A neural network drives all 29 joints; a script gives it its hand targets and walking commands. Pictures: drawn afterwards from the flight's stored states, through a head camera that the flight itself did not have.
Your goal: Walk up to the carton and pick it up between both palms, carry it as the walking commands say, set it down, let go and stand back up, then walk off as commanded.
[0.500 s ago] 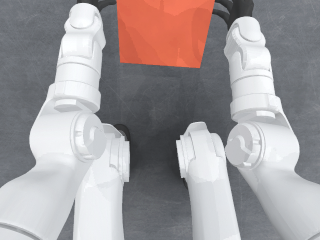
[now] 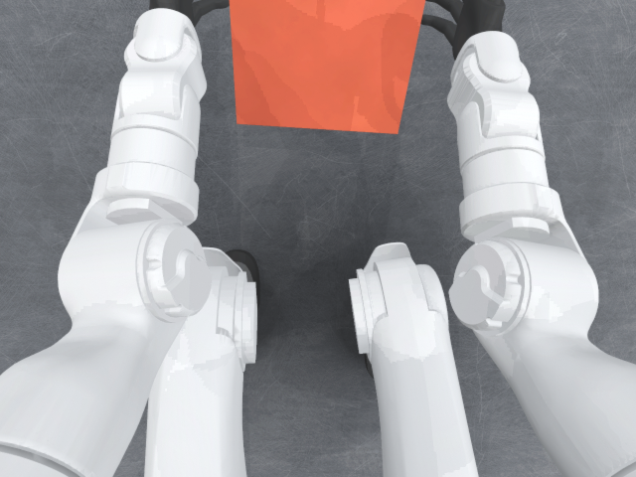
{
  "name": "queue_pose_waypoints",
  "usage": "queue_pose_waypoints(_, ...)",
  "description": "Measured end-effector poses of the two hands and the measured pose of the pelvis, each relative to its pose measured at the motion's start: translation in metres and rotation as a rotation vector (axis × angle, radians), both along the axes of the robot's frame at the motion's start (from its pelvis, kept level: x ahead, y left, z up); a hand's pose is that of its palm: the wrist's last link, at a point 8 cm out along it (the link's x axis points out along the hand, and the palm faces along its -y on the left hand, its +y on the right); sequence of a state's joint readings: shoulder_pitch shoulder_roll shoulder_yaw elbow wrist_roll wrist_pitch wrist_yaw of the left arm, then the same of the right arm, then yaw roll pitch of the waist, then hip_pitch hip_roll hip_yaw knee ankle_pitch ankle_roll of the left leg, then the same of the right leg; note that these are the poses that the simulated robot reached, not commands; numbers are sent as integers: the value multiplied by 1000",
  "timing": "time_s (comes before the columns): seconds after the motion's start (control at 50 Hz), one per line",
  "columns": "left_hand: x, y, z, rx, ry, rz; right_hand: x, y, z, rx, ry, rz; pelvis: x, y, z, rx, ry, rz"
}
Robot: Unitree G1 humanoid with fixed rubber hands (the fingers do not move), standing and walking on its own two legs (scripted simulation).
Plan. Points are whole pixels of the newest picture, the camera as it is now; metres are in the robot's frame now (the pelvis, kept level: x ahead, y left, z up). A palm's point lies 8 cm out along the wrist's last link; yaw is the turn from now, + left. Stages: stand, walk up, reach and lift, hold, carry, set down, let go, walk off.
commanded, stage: set down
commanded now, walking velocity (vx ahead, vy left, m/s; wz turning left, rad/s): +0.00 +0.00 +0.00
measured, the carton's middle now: (321, 37) +0.55 +0.00 -0.26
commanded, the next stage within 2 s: none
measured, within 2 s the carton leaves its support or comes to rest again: rests again in 1.10 s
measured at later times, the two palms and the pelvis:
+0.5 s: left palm (176, 6) +0.55 +0.14 -0.15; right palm (475, 26) +0.54 -0.15 -0.15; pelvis +0.00 +0.00 +0.00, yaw +0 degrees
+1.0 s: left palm (179, 53) +0.52 +0.16 -0.20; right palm (453, 73) +0.50 -0.15 -0.20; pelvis +0.00 +0.00 +0.00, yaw +1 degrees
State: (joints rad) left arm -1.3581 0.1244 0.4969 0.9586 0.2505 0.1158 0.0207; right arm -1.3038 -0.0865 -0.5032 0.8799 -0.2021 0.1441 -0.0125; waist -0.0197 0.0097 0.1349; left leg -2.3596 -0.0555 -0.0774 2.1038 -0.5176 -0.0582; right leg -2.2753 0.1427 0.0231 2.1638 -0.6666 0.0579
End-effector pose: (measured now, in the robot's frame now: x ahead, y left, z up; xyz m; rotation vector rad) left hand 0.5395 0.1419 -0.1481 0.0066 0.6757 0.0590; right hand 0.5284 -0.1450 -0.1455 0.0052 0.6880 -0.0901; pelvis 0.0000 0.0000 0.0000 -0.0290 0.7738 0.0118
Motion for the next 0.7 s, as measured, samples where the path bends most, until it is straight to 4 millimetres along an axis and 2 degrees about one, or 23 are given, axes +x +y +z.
queue_pose_waypoints(0.7, 9, 2, -9, 0, -14, -30, 9, -2, -7, -3, -18, 26, 7, 1, -1, 1, 8, -1)
